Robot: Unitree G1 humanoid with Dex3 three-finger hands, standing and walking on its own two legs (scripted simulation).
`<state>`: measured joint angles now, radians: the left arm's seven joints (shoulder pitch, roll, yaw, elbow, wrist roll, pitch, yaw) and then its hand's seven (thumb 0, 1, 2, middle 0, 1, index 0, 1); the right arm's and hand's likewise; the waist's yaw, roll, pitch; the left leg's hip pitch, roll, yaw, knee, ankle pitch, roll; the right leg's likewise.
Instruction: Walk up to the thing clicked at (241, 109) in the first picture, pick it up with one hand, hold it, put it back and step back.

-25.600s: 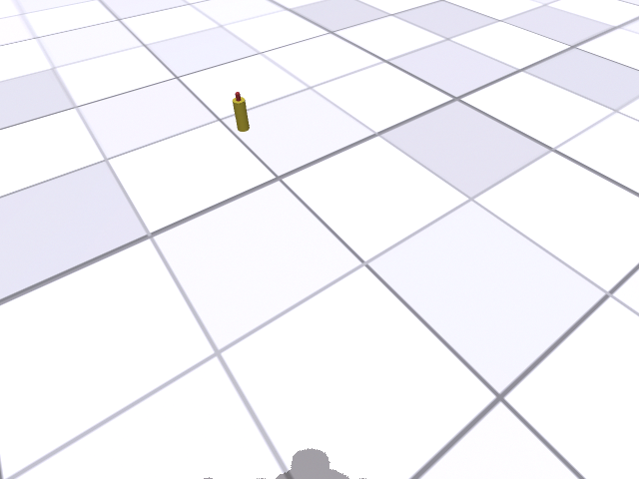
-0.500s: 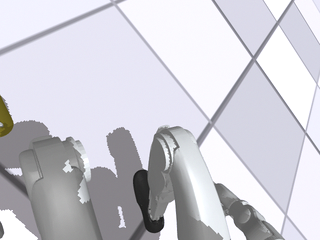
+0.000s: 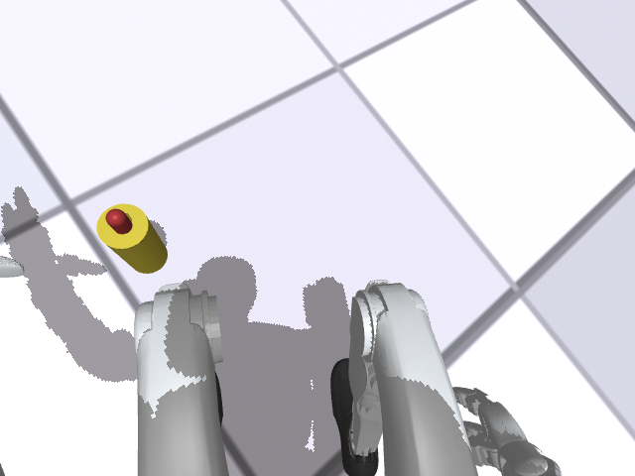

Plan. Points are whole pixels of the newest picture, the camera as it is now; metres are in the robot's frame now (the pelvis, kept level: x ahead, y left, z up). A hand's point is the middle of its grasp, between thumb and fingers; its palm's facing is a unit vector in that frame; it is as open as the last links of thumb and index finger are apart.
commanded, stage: home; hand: left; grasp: from the side
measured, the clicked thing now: (133, 238) +0.42 +0.28 -0.24
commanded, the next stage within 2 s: none
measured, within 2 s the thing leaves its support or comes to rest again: neither
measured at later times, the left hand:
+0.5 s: hand out of the picture +0.27 +0.30 +0.13, palm faces +0.30 -0.85 -0.43, open 17.6 cm
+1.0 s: hand out of the picture +0.24 +0.22 +0.31, palm faces +0.28 -0.91 -0.30, open 17.6 cm
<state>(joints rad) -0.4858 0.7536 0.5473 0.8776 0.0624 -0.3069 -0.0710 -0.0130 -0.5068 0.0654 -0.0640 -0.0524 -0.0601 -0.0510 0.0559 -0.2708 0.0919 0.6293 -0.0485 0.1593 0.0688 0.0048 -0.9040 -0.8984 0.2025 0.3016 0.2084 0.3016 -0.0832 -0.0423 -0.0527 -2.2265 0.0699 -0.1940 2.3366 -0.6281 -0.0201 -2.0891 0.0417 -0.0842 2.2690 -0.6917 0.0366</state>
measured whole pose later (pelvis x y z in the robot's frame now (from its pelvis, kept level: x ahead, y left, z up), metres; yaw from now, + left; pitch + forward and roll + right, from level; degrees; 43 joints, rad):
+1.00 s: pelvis +0.09 +0.01 +0.36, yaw +10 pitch +10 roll -3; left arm 0.47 0.23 -0.02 -0.05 -0.02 0.27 0.18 -0.01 -0.58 0.03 -0.06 -0.05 -0.05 -0.04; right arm 0.29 -0.19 0.03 0.48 0.03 -0.04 -0.19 0.01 -0.90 -0.90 0.20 0.30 0.21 0.30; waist -0.03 0.04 -0.15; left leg -0.72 0.06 -0.03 1.02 -0.47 -0.02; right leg -0.63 -0.02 -0.05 0.96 -0.51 0.03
